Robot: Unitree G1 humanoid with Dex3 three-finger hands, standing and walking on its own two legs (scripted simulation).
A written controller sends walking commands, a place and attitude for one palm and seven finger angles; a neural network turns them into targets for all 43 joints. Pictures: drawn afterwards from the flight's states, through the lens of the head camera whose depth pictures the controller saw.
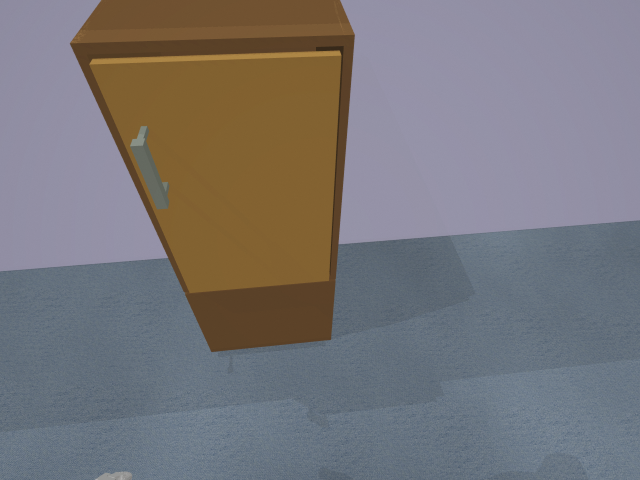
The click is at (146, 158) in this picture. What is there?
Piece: cupboard door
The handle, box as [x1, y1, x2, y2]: [130, 126, 168, 208]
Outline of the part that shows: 141,126 137,138 132,139 130,146 156,207 167,208 168,199 166,195 168,190 168,183 162,182 160,180 145,141 148,129 146,126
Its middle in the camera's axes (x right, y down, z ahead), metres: -0.29 -0.12 +0.66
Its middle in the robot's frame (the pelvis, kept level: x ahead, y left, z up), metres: +0.57 +0.32 +0.05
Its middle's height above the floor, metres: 0.82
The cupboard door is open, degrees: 0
